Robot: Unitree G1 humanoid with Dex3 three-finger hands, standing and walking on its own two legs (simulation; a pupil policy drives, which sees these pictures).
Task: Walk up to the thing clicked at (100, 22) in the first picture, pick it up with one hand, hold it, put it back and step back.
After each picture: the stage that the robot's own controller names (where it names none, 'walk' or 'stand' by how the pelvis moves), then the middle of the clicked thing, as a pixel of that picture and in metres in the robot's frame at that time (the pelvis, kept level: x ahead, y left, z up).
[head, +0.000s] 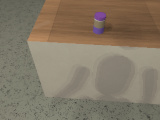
stand; (99, 23) +0.83 -0.09 -0.05
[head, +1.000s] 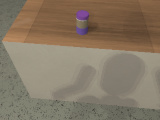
rise first; (82, 22) +0.76 +0.03 -0.03
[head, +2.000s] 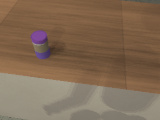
stand; (41, 45) +0.54 +0.21 -0.02
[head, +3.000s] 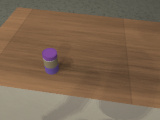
stand; (50, 61) +0.53 +0.16 -0.05
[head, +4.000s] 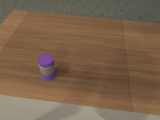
stand; (47, 67) +0.49 +0.17 -0.05
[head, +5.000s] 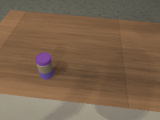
stand; (44, 66) +0.50 +0.18 -0.06
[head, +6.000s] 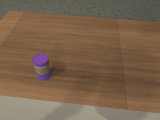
stand; (42, 67) +0.49 +0.19 -0.06
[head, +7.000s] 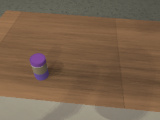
stand; (39, 67) +0.49 +0.21 -0.06
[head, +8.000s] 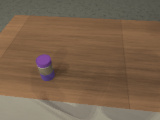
rise first; (45, 68) +0.49 +0.21 -0.05
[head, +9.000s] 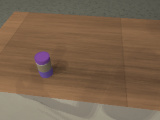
go down; (44, 65) +0.50 +0.22 -0.05
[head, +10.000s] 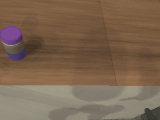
go down; (14, 44) +0.50 +0.20 +0.00
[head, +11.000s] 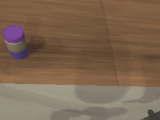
approach; (16, 43) +0.51 +0.20 +0.01
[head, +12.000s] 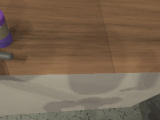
close in; out of the picture +0.51 +0.22 +0.04
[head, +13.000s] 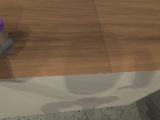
lift; out of the picture +0.50 +0.21 +0.04
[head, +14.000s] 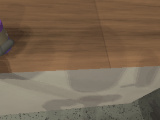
lift; out of the picture +0.49 +0.21 +0.05
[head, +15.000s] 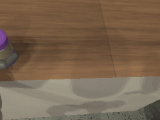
lift; (0, 49) +0.45 +0.22 +0.04
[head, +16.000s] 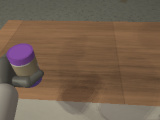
lift; (26, 66) +0.32 +0.17 +0.18
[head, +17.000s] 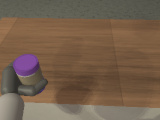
hold; (31, 75) +0.32 +0.17 +0.13
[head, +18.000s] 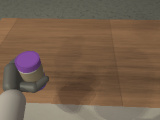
crouch; (32, 72) +0.33 +0.16 +0.13
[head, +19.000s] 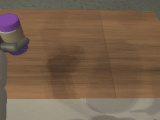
crouch; (12, 35) +0.45 +0.21 +0.16
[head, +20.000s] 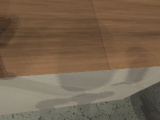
lower; out of the picture +0.52 +0.23 +0.04
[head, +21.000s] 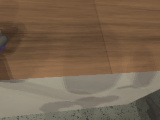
lower; out of the picture +0.50 +0.23 +0.04
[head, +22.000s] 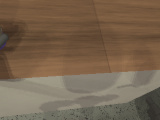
lower; out of the picture +0.51 +0.22 +0.04
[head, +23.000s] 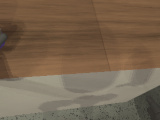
lower; out of the picture +0.51 +0.22 +0.04
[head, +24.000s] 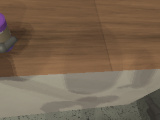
loosen; out of the picture +0.50 +0.20 +0.05
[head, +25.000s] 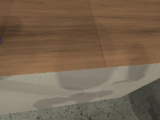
withdraw; out of the picture +0.50 +0.21 +0.05
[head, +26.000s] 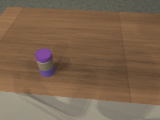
sink last; (45, 63) +0.48 +0.19 -0.01
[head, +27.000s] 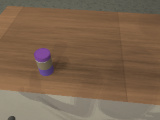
stand; (44, 62) +0.49 +0.20 -0.03
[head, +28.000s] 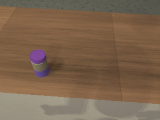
stand; (40, 63) +0.49 +0.20 -0.04
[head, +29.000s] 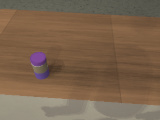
stand; (40, 66) +0.49 +0.20 -0.05
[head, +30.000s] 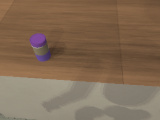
walk; (40, 48) +0.54 +0.20 -0.02
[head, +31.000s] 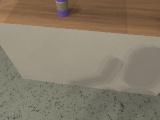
walk; (62, 5) +0.84 +0.12 -0.03
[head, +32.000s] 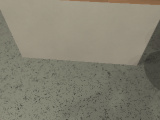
stand; out of the picture +1.18 +0.21 -0.03
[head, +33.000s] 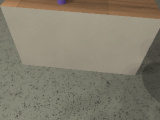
stand; out of the picture +1.18 +0.17 -0.05
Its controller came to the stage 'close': yes
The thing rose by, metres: 0.22
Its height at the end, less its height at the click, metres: +0.00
